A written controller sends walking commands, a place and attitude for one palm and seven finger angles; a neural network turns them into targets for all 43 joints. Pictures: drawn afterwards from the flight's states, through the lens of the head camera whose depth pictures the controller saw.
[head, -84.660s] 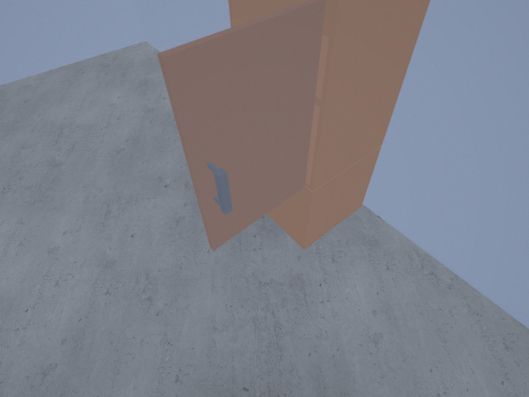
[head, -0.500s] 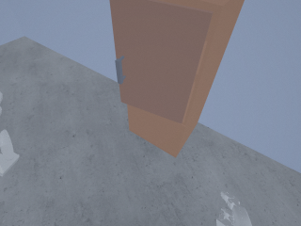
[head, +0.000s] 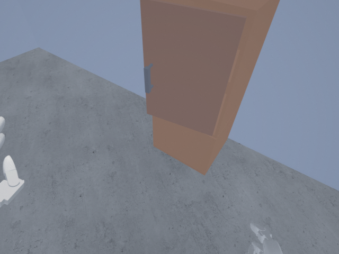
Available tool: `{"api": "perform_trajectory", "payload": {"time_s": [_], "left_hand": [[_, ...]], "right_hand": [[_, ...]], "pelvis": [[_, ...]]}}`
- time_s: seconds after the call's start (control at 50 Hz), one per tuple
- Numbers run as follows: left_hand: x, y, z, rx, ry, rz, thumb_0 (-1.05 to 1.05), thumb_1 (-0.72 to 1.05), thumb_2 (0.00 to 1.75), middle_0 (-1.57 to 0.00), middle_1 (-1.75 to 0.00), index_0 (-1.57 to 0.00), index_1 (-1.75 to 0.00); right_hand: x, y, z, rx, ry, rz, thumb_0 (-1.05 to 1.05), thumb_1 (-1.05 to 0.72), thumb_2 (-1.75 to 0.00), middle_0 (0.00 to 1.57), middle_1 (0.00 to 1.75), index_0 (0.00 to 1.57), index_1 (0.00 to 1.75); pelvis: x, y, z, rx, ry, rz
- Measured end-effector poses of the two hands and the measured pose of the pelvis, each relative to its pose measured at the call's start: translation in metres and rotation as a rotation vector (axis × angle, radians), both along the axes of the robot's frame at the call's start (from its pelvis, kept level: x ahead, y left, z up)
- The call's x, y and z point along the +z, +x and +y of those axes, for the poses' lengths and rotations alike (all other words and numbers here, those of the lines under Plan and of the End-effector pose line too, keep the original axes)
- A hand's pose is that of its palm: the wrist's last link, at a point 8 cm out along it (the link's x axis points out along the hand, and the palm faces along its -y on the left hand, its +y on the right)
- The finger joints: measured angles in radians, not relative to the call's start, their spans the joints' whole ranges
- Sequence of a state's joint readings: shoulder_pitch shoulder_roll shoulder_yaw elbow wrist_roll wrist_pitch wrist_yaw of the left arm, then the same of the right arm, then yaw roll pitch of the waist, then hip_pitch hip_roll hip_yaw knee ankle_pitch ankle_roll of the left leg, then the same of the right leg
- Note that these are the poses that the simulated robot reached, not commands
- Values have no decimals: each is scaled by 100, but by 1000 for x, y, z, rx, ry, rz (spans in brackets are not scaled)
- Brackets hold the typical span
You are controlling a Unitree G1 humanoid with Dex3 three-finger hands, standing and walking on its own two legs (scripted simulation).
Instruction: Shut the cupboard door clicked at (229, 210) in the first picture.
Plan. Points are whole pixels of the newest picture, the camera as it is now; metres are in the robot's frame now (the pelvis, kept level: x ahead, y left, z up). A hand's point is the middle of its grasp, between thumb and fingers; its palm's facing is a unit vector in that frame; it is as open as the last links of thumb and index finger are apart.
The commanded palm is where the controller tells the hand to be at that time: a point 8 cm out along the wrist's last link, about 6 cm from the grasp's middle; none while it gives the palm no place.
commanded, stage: stop stepping back and stand still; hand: left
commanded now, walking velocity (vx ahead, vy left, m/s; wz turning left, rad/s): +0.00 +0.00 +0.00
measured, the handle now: (149, 78) +0.88 +0.14 -0.08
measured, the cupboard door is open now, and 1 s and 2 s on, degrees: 9 9 9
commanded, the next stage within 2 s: let the arm hang, fingers relaxed in 0.28 s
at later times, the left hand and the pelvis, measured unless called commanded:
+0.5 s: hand (53, 224) +0.18 +0.27 +0.00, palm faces +0.19 -0.87 -0.46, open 7.4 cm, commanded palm none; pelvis -0.02 +0.01 -0.01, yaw +1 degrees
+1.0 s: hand out of the picture -0.06 +0.19 -0.17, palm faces +0.03 -0.97 -0.25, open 7.3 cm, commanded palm none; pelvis +0.00 -0.01 +0.00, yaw +1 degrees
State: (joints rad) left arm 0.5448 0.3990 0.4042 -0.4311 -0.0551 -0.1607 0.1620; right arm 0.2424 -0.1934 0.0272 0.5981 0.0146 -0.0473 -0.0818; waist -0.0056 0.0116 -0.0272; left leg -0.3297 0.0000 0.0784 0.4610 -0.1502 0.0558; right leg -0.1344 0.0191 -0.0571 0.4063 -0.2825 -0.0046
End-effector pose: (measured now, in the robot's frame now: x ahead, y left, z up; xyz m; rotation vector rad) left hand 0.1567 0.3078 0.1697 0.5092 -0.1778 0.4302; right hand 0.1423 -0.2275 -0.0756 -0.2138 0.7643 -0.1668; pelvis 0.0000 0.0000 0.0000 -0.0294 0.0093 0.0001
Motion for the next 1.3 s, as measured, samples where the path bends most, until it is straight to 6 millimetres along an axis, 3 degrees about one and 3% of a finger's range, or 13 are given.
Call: {"api": "perform_trajectory", "payload": {"time_s": [0.24,0.4,0.46,0.52,0.56,0.62,0.66,0.7,0.82,0.94,1.02,1.12,1.3], "left_hand": [[-4,-26,3,23,-8,39,1,89,90,-21,-30,-21,-30],[-13,-18,4,34,-18,39,1,89,90,-20,-30,-20,-30],[-81,-1,6,19,-107,327,0,90,90,-20,-30,-20,-30],[-170,-9,-8,19,-232,702,0,90,90,-19,-30,-19,-30],[-220,-30,-27,8,-313,913,0,91,90,-19,-30,-19,-30],[-277,-71,-61,-2,-443,1149,1,91,90,-20,-30,-19,-30],[-303,-100,-84,-1,-527,1272,1,91,90,-20,-30,-20,-30],[-318,-127,-93,54,-587,1350,1,94,90,-20,-30,-20,-30],[-325,-192,-92,168,-642,1525,0,96,90,-20,-30,-20,-30],[-310,-220,-79,258,-611,1598,1,93,90,-20,-30,-20,-30],[-303,-216,-72,282,-577,1586,1,92,90,-20,-30,-20,-30],[-300,-195,-70,267,-552,1532,0,91,90,-20,-30,-20,-30],[-308,-154,-93,181,-575,1460,0,91,90,-19,-30,-19,-30]], "right_hand": [[-5,-11,13,40,13,9,2,-90,-90,20,30,21,30],[-4,-1,5,63,5,-16,2,-90,-90,20,30,21,30],[-22,1,-6,111,16,41,1,-90,-90,20,30,21,30],[-37,-8,-19,84,14,104,1,-90,-90,20,30,21,30],[-43,-21,-28,58,5,155,1,-90,-90,20,30,21,30],[-45,-51,-39,23,-22,266,1,-90,-90,20,30,21,30],[-45,-74,-45,4,-43,357,1,-90,-90,20,30,21,30],[-44,-96,-49,-13,-59,449,1,-91,-90,20,29,21,30],[-47,-142,-51,-58,-58,633,1,-91,-90,20,29,20,30],[-60,-146,-39,-75,-1,648,1,-90,-90,20,29,20,30],[-68,-137,-29,-69,42,617,1,-90,-90,20,29,20,30],[-73,-123,-20,-59,79,577,1,-90,-90,20,29,21,30],[-69,-115,-21,-65,81,564,1,-90,-90,20,30,21,30]], "pelvis": [[1,-14,5,18,-3,-5],[0,-11,3,22,-6,-3],[-5,-15,6,25,-10,0],[-9,-16,8,17,-5,-4],[-10,-15,6,13,2,-9],[-10,-13,0,14,12,-16],[-9,-12,-4,18,15,-19],[-8,-10,-9,25,14,-19],[-3,-7,-15,37,7,-22],[0,-4,-14,27,8,-38],[1,-3,-14,20,12,-46],[1,-1,-15,15,19,-53],[2,6,-19,11,28,-51]]}}
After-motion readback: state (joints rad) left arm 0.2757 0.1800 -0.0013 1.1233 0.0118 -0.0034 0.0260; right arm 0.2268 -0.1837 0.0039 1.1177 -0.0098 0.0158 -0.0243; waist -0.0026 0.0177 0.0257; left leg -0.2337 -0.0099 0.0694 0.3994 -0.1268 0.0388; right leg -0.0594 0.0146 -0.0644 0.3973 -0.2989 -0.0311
